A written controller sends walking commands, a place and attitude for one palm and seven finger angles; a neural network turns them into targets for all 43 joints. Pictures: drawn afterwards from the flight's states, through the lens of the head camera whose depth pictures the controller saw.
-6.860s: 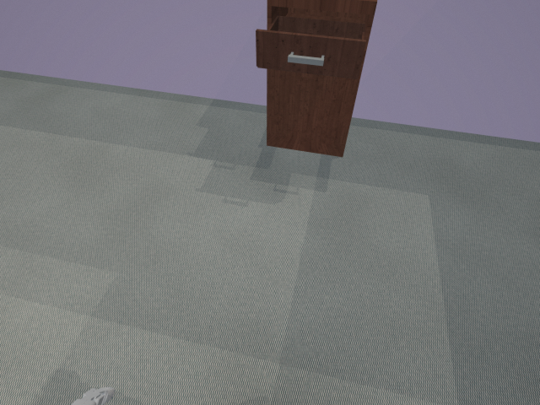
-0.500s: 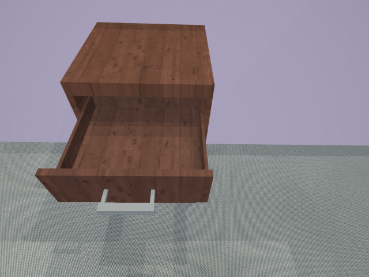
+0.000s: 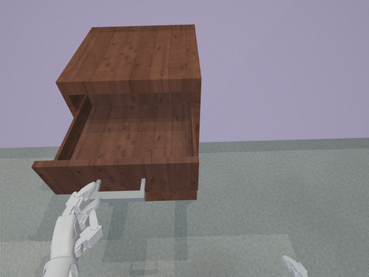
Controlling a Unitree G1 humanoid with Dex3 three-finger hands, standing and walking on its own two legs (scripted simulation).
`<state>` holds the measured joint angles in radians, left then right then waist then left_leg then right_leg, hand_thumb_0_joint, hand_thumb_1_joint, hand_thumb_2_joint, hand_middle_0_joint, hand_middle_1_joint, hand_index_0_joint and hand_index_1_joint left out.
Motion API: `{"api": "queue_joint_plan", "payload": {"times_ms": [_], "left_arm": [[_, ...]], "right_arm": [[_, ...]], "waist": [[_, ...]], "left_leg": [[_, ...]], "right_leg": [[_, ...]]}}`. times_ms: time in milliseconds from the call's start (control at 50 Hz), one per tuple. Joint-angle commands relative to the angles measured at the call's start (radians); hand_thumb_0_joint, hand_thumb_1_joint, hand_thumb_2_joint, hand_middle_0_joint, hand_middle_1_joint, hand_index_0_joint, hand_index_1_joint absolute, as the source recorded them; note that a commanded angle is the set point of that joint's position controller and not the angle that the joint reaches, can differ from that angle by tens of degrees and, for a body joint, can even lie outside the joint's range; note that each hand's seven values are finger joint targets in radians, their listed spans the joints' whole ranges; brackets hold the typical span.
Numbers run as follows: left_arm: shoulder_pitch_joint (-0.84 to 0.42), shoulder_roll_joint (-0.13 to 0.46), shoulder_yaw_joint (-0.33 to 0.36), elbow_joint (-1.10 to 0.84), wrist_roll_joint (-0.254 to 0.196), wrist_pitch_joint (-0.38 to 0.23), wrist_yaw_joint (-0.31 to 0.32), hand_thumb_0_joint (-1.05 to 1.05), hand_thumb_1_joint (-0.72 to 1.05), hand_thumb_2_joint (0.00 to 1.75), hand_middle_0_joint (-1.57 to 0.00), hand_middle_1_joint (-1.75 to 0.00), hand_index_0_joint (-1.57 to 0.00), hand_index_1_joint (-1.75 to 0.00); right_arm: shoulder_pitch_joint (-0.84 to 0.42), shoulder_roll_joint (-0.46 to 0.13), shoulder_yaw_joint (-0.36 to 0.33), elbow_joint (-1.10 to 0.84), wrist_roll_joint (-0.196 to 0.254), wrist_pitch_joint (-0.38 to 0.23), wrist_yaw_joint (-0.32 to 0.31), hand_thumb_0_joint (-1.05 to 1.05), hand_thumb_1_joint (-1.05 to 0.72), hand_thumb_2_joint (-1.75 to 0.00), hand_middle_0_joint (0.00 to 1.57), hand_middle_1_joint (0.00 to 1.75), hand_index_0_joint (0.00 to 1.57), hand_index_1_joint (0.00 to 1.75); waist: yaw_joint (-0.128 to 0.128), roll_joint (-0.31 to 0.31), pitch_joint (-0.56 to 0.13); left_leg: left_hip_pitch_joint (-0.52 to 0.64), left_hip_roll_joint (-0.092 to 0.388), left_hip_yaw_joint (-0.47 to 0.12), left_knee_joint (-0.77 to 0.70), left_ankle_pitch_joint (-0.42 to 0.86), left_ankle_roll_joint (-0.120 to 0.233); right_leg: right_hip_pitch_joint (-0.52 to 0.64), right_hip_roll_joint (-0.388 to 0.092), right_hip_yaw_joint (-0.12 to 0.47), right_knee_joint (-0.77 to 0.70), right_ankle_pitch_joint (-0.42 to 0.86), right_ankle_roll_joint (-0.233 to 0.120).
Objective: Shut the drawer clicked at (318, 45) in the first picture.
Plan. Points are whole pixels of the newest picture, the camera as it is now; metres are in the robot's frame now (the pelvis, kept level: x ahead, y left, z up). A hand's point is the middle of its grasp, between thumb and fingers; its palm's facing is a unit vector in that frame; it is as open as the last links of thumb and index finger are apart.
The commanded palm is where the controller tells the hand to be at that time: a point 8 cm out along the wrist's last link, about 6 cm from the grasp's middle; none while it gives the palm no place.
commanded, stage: raise the hand and make a fist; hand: left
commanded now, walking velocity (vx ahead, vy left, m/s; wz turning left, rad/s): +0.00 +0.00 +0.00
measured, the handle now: (119, 189) +0.35 +0.18 -0.05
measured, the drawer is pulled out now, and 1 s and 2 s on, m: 0.29 0.29 0.29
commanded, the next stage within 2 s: bring the fist close to the handle in 1.68 s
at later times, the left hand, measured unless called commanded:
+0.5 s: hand (110, 249) +0.19 +0.16 -0.01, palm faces -0.07 -1.00 -0.05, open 4.4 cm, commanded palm +0.13 +0.23 +0.00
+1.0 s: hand (96, 254) +0.17 +0.17 +0.04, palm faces +0.00 -1.00 +0.03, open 3.1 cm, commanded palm +0.12 +0.22 +0.03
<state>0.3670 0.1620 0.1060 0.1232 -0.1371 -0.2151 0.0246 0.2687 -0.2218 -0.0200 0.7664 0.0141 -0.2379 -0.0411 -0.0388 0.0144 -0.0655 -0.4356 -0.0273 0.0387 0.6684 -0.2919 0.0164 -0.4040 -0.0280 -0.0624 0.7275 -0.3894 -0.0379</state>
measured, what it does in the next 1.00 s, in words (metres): lowers itself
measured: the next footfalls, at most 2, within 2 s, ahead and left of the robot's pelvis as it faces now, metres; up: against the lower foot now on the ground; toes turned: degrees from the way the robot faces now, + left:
none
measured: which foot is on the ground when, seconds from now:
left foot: down 0.00-1.00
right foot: down 0.00-1.00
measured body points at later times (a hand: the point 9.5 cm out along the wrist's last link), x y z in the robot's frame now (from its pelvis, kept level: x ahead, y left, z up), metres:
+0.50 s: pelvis -0.01 -0.04 -0.06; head +0.03 -0.06 +0.39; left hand +0.19 +0.21 +0.00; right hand +0.18 -0.26 -0.14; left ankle +0.03 +0.11 -0.72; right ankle +0.00 -0.10 -0.72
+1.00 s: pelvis +0.00 +0.03 -0.05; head +0.03 +0.04 +0.40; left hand +0.16 +0.22 +0.04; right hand +0.21 -0.19 -0.10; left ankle +0.03 +0.12 -0.72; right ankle +0.00 -0.09 -0.72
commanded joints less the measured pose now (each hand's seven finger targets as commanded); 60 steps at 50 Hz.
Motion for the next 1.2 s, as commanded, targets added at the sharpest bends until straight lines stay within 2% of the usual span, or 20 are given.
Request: {"api": "queue_joint_plan", "payload": {"times_ms": [0, 40, 80, 140, 200, 240, 280, 340, 400, 440, 520, 540, 620, 700, 740, 780, 820, 860, 1040, 1180], "left_arm": [[0.297, 0.044, 0.097, 0.077, -0.104, -0.284, -0.197, 0.00, 0.90, 0.90, -0.44, -0.56, -0.44, -0.56], [0.282, 0.109, 0.163, 0.105, -0.134, -0.384, -0.300, 0.00, 0.90, 0.90, -0.48, -0.60, -0.48, -0.60], [0.228, 0.186, 0.223, 0.040, -0.147, -0.383, -0.335, 0.00, 0.90, 0.90, -0.52, -0.65, -0.52, -0.65], [0.023, 0.276, 0.264, -0.238, -0.175, -0.378, -0.318, 0.00, 0.90, 0.90, -0.58, -0.71, -0.58, -0.71], [-0.080, 0.280, 0.263, -0.451, -0.192, -0.450, -0.271, 0.00, 0.90, 0.90, -0.64, -0.78, -0.64, -0.78], [-0.115, 0.244, 0.198, -0.485, -0.192, -0.487, -0.274, 0.00, 0.90, 0.90, -0.68, -0.82, -0.68, -0.82], [-0.075, 0.227, 0.151, -0.409, -0.199, -0.482, -0.325, 0.00, 0.90, 0.90, -0.72, -0.86, -0.72, -0.86], [-0.028, 0.202, 0.109, -0.212, -0.202, -0.365, -0.425, 0.00, 0.90, 0.90, -0.78, -0.93, -0.78, -0.93], [0.078, 0.244, 0.186, -0.143, -0.219, -0.179, -0.474, 0.00, 0.90, 0.90, -0.84, -0.99, -0.84, -0.99], [0.175, 0.253, 0.265, -0.177, -0.233, -0.108, -0.449, 0.00, 0.90, 0.90, -0.88, -1.04, -0.88, -1.04], [0.282, 0.220, 0.326, -0.323, -0.244, -0.160, -0.322, 0.00, 0.90, 0.90, -0.96, -1.12, -0.96, -1.12], [0.310, 0.184, 0.293, -0.353, -0.232, -0.196, -0.301, 0.00, 0.90, 0.90, -0.98, -1.14, -0.98, -1.14], [0.327, 0.125, 0.176, -0.394, -0.172, -0.317, -0.271, 0.00, 0.90, 0.90, -1.06, -1.23, -1.06, -1.23], [0.341, 0.073, 0.065, -0.426, -0.173, -0.371, -0.324, 0.00, 0.90, 0.90, -1.14, -1.32, -1.14, -1.32], [0.323, 0.080, 0.038, -0.489, -0.168, -0.370, -0.328, 0.00, 0.90, 0.90, -1.18, -1.36, -1.18, -1.36], [0.302, 0.071, -0.013, -0.580, -0.156, -0.363, -0.305, 0.00, 0.90, 0.90, -1.22, -1.40, -1.22, -1.40], [0.322, 0.109, 0.015, -0.631, -0.127, -0.342, -0.245, 0.00, 0.90, 0.90, -1.26, -1.45, -1.26, -1.45], [0.379, 0.061, -0.035, -0.673, -0.101, -0.313, -0.192, 0.00, 0.90, 0.90, -1.30, -1.49, -1.30, -1.49], [0.442, -0.021, -0.215, -0.744, 0.007, -0.099, -0.073, 0.00, 0.90, 0.90, -1.40, -1.60, -1.40, -1.60], [0.400, 0.000, -0.247, -0.893, 0.046, -0.119, 0.004, 0.00, 0.90, 0.90, -1.40, -1.60, -1.40, -1.60]], "right_arm": [[-0.178, -0.129, -0.064, -0.224, -0.007, -0.053, 0.006, 0.00, -0.90, -0.90, 0.20, 0.30, 0.20, 0.30], [-0.185, -0.129, -0.073, -0.270, 0.012, -0.059, 0.022, 0.00, -0.90, -0.90, 0.20, 0.30, 0.20, 0.30], [-0.209, -0.131, -0.073, -0.331, 0.026, -0.053, 0.016, 0.00, -0.90, -0.90, 0.20, 0.30, 0.20, 0.30], [-0.208, -0.118, -0.068, -0.390, 0.026, -0.054, -0.006, 0.00, -0.90, -0.90, 0.20, 0.30, 0.20, 0.30], [-0.156, -0.092, -0.057, -0.368, 0.018, -0.071, -0.028, 0.00, -0.90, -0.90, 0.20, 0.30, 0.20, 0.30], [-0.134, -0.099, -0.053, -0.332, 0.015, -0.091, -0.038, 0.00, -0.90, -0.90, 0.20, 0.30, 0.20, 0.30], [-0.127, -0.116, -0.043, -0.300, 0.020, -0.113, -0.042, 0.00, -0.90, -0.90, 0.20, 0.30, 0.20, 0.30], [-0.111, -0.138, -0.033, -0.276, 0.042, -0.115, -0.046, 0.00, -0.90, -0.90, 0.20, 0.30, 0.20, 0.30], [-0.130, -0.146, -0.039, -0.315, 0.057, -0.090, -0.054, 0.00, -0.90, -0.90, 0.20, 0.30, 0.20, 0.30], [-0.140, -0.129, -0.041, -0.338, 0.054, -0.067, -0.049, 0.00, -0.90, -0.90, 0.20, 0.30, 0.20, 0.30], [-0.145, -0.078, -0.058, -0.331, 0.030, -0.051, -0.034, 0.00, -0.90, -0.90, 0.20, 0.30, 0.20, 0.30], [-0.135, -0.068, -0.062, -0.327, 0.026, -0.050, -0.027, 0.00, -0.90, -0.90, 0.20, 0.30, 0.20, 0.30], [-0.143, -0.074, -0.069, -0.318, 0.015, -0.054, -0.011, 0.00, -0.90, -0.90, 0.20, 0.30, 0.20, 0.30], [-0.124, -0.101, -0.070, -0.338, 0.021, -0.075, -0.011, 0.00, -0.90, -0.90, 0.20, 0.30, 0.20, 0.30], [-0.120, -0.114, -0.067, -0.349, 0.021, -0.084, -0.014, 0.00, -0.90, -0.90, 0.20, 0.30, 0.20, 0.30], [-0.114, -0.119, -0.059, -0.378, 0.019, -0.089, -0.015, 0.00, -0.90, -0.90, 0.20, 0.30, 0.20, 0.30], [-0.116, -0.116, -0.059, -0.385, 0.015, -0.078, -0.016, 0.00, -0.90, -0.90, 0.20, 0.30, 0.20, 0.30], [-0.115, -0.105, -0.052, -0.418, 0.016, -0.057, -0.006, 0.00, -0.90, -0.90, 0.20, 0.30, 0.20, 0.30], [-0.124, -0.106, -0.014, -0.540, 0.020, 0.058, 0.023, 0.00, -0.90, -0.90, 0.20, 0.30, 0.20, 0.30], [-0.082, -0.102, 0.005, -0.592, 0.007, 0.077, 0.034, 0.00, -0.90, -0.90, 0.20, 0.30, 0.20, 0.30]], "waist": [[0.084, -0.361, 0.016], [0.090, -0.269, -0.028], [0.099, -0.113, -0.087], [0.078, 0.046, -0.187], [0.026, 0.109, -0.233], [-0.018, 0.085, -0.203], [-0.036, 0.071, -0.166], [-0.050, 0.000, -0.120], [0.013, -0.074, -0.181], [0.063, -0.091, -0.268], [0.103, -0.122, -0.297], [0.100, -0.105, -0.277], [0.056, -0.068, -0.194], [0.019, -0.044, -0.215], [0.022, -0.004, -0.237], [0.022, 0.025, -0.257], [0.043, 0.041, -0.274], [0.054, 0.059, -0.272], [0.039, 0.034, -0.117], [0.037, 0.070, -0.135]], "left_leg": [[-0.309, 0.006, -0.022, 0.148, -0.046, -0.020], [-0.384, -0.002, -0.014, 0.212, -0.096, -0.028], [-0.414, -0.015, 0.012, 0.262, -0.137, -0.017], [-0.410, -0.008, 0.005, 0.328, -0.176, 0.001], [-0.379, 0.016, -0.022, 0.397, -0.144, 0.015], [-0.375, 0.029, -0.037, 0.416, -0.150, 0.021], [-0.398, 0.039, -0.059, 0.429, -0.145, 0.024], [-0.430, 0.040, -0.085, 0.419, -0.123, 0.028], [-0.418, 0.026, -0.096, 0.364, -0.071, 0.028], [-0.372, 0.018, -0.096, 0.329, 0.005, 0.022], [-0.312, 0.020, -0.088, 0.276, 0.101, 0.005], [-0.300, 0.017, -0.076, 0.265, 0.120, 0.002], [-0.294, 0.013, -0.067, 0.279, 0.113, 0.012], [-0.270, 0.014, -0.072, 0.295, 0.075, 0.021], [-0.237, 0.017, -0.075, 0.285, 0.069, 0.028], [-0.199, 0.022, -0.087, 0.263, 0.054, 0.033], [-0.182, 0.030, -0.096, 0.245, 0.054, 0.029], [-0.161, 0.036, -0.108, 0.218, 0.059, 0.020], [-0.200, 0.057, -0.160, 0.134, -0.112, 0.004], [-0.179, 0.064, -0.193, 0.126, -0.179, -0.011]], "right_leg": [[-0.211, 0.016, 0.050, -0.013, -0.026, 0.034], [-0.193, -0.014, 0.136, 0.009, -0.065, 0.039], [-0.188, -0.030, 0.198, 0.014, -0.156, 0.042], [-0.229, -0.040, 0.271, 0.012, -0.341, 0.041], [-0.261, -0.033, 0.291, 0.005, -0.329, 0.040], [-0.327, -0.015, 0.269, 0.004, -0.338, 0.035], [-0.333, -0.022, 0.274, 0.006, -0.259, 0.050], [-0.301, -0.039, 0.290, -0.009, -0.116, 0.097], [-0.154, -0.066, 0.294, -0.020, 0.019, 0.121], [-0.047, -0.079, 0.279, 0.001, 0.180, 0.135], [0.035, -0.049, 0.189, 0.078, 0.489, 0.119], [0.021, -0.039, 0.166, 0.096, 0.529, 0.105], [-0.127, -0.012, 0.125, 0.115, 0.402, 0.084], [-0.219, 0.000, 0.093, 0.122, 0.254, 0.066], [-0.249, 0.020, 0.058, 0.133, 0.165, 0.039], [-0.281, 0.034, 0.021, 0.151, 0.096, 0.023], [-0.285, 0.043, 0.000, 0.167, 0.070, 0.014], [-0.299, 0.047, -0.028, 0.187, 0.050, 0.010], [-0.320, 0.053, -0.059, 0.180, -0.062, 0.011], [-0.355, 0.057, -0.052, 0.211, -0.106, 0.006]]}}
